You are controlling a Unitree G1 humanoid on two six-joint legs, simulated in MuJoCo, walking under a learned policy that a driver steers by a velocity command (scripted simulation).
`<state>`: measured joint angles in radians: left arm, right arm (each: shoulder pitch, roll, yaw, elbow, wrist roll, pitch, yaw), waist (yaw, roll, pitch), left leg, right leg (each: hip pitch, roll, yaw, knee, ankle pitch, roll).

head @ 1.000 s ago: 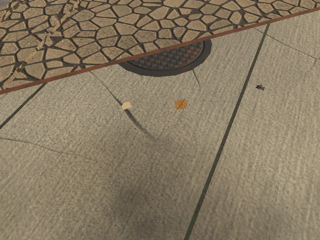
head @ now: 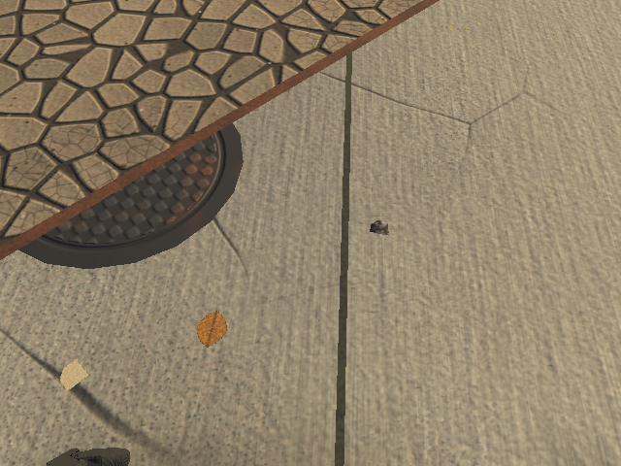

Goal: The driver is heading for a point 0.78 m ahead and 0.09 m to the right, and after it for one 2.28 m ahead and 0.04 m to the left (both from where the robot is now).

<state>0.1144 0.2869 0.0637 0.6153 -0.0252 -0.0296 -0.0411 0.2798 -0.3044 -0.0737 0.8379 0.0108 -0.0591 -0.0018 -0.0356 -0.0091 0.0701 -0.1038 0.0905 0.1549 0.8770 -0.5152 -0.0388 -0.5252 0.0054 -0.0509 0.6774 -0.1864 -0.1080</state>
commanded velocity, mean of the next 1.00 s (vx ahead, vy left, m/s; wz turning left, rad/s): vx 0.20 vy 0.00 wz -0.42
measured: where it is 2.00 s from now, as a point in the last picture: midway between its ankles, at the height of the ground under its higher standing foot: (389, 403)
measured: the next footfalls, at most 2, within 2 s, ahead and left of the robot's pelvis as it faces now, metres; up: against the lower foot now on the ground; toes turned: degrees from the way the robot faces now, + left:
left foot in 0.42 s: +0.42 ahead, +0.06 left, +0.00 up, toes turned -23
right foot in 0.80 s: +0.28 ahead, -0.14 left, +0.00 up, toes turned -22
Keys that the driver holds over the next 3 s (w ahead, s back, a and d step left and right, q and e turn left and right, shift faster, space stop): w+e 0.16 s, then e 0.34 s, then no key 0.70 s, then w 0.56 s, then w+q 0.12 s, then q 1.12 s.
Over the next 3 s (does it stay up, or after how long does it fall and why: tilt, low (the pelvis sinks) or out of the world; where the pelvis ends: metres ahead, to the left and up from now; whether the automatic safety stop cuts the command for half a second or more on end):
stays up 0.73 -0.22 0.03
